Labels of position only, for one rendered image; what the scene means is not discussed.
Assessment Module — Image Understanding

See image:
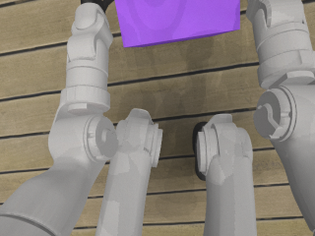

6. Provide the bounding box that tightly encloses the right robot thigh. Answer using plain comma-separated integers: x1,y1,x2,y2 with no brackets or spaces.
196,123,257,236

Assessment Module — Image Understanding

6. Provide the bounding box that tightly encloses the robot right upper arm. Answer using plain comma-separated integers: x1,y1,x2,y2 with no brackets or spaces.
253,85,315,236

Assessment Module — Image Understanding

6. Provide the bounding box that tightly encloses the robot left hand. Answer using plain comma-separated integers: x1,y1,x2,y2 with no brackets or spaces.
81,0,114,15

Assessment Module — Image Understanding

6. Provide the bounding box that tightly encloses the robot right foot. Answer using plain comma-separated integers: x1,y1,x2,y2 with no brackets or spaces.
192,121,208,181

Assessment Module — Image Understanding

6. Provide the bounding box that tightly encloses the left robot forearm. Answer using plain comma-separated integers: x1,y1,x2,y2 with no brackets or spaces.
48,2,113,136

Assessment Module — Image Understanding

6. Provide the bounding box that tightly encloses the carton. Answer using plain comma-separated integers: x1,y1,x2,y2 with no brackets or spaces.
114,0,240,48

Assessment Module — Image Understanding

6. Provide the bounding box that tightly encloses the right robot forearm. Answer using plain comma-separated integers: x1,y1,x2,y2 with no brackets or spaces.
245,0,315,89

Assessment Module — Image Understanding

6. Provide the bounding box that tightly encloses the robot left upper arm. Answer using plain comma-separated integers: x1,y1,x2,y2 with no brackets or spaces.
0,113,119,236

